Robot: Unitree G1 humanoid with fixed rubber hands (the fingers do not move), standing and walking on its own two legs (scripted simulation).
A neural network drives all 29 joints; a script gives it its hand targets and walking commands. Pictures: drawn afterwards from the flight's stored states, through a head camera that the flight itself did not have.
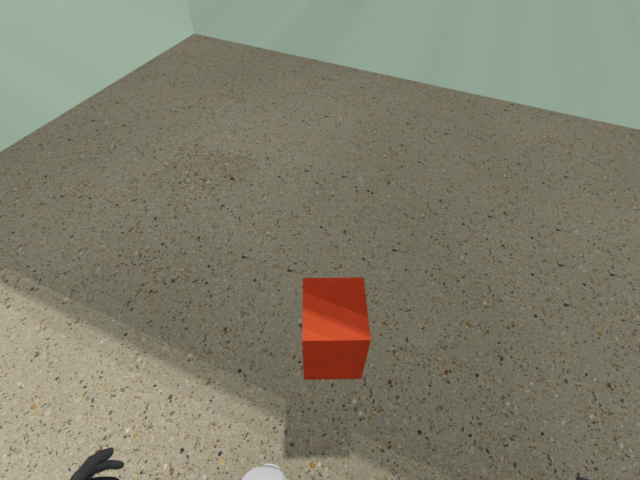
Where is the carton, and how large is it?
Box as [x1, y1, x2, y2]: [302, 278, 370, 379]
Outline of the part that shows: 303,278 302,346 304,379 360,378 370,341 363,278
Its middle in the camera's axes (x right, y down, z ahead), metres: +0.04 +0.29 +1.19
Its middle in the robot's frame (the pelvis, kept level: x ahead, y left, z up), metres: +0.63 -0.01 -0.60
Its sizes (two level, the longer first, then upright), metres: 0.200 0.180 0.265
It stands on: the floor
